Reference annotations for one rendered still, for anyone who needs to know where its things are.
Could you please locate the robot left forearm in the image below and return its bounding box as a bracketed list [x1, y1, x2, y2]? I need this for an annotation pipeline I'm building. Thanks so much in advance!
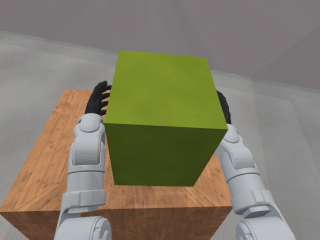
[54, 113, 106, 240]

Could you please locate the right robot upper arm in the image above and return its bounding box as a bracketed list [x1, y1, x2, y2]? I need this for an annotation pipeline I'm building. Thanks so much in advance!
[235, 216, 295, 240]

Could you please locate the pedestal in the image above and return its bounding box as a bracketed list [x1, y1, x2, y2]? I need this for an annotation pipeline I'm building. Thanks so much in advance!
[0, 89, 233, 240]

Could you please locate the left robot hand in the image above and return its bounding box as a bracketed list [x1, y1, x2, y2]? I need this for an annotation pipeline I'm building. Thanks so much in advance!
[84, 80, 112, 116]

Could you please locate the left robot upper arm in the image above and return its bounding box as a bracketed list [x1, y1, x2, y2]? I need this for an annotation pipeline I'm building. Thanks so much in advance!
[55, 216, 112, 240]

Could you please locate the robot right forearm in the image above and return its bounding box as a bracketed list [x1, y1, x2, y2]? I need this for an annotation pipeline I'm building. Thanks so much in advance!
[214, 123, 296, 240]

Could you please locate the right robot hand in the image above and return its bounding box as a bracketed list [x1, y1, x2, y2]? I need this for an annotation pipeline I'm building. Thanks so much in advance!
[216, 90, 232, 124]

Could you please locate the carton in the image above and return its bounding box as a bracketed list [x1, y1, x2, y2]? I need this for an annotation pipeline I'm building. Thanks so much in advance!
[104, 50, 229, 187]

